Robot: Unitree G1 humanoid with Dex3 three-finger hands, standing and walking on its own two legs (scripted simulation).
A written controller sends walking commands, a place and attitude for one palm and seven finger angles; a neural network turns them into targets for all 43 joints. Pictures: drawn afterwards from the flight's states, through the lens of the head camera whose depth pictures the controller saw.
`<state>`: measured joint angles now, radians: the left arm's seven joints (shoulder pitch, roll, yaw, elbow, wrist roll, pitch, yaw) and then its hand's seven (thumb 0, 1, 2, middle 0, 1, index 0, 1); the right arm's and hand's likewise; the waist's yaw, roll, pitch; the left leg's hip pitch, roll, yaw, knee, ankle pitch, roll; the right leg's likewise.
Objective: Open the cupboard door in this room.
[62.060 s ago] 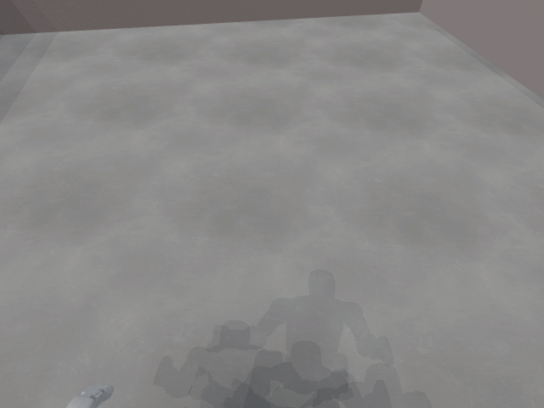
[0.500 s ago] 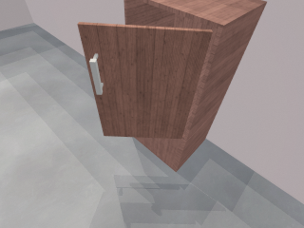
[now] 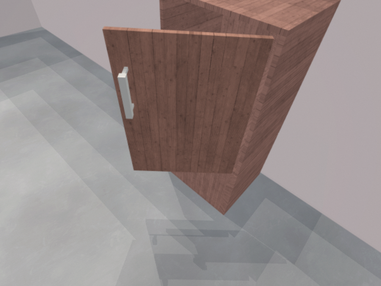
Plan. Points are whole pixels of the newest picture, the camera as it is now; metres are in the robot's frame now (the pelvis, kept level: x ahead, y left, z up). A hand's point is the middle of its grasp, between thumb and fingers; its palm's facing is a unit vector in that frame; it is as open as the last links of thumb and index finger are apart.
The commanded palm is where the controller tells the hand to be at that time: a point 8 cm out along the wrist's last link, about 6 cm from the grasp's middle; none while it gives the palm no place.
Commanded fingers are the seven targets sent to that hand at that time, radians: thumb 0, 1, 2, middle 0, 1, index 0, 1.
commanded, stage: look again from close up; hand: left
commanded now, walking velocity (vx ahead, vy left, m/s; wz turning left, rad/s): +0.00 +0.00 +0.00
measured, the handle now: (127, 93) +0.60 +0.23 +0.07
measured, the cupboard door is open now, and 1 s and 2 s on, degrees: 42 42 42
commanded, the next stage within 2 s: shuffle to correct the standing spot in 0.38 s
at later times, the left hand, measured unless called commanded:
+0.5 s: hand out of the picture -0.01 +0.15 -0.18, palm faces +0.02 -0.99 -0.15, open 7.4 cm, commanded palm none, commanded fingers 0.00 0.90 0.90 -0.20 -0.30 -0.20 -0.30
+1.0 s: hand out of the picture +0.01 +0.13 -0.19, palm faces +0.11 -0.99 -0.13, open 7.4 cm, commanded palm none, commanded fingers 0.00 0.90 0.90 -0.20 -0.30 -0.20 -0.30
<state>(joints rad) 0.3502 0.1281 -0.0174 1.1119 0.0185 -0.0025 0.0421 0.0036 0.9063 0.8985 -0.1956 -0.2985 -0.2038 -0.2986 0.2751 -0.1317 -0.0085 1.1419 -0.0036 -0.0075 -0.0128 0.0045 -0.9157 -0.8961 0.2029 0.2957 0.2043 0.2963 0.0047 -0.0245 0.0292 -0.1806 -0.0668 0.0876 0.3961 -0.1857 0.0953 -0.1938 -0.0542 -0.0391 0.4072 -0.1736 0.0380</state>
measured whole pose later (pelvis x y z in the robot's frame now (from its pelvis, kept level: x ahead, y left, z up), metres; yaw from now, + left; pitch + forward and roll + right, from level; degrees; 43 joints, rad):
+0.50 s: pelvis +0.01 +0.00 +0.00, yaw -1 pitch -2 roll +0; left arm 0.34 0.13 -0.01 1.11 0.02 -0.01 0.04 0.00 0.91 0.90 -0.19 -0.30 -0.20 -0.30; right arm 0.28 -0.13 -0.01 1.15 0.00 -0.01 -0.02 0.00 -0.91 -0.90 0.20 0.30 0.20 0.30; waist 0.00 -0.02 0.03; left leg -0.16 -0.06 0.09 0.38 -0.19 0.09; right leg -0.18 -0.05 -0.03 0.40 -0.18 0.03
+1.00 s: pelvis +0.08 -0.01 -0.01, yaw +2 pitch +0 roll -1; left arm 0.38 0.11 0.01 1.12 0.01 0.01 0.05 0.00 0.91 0.90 -0.20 -0.30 -0.20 -0.30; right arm 0.30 -0.12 0.00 1.12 0.00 -0.03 -0.05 0.00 -0.91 -0.90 0.20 0.30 0.20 0.30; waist 0.01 -0.03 0.04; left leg -0.16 -0.05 0.07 0.51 -0.34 0.08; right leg -0.16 -0.05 -0.07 0.53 -0.32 0.02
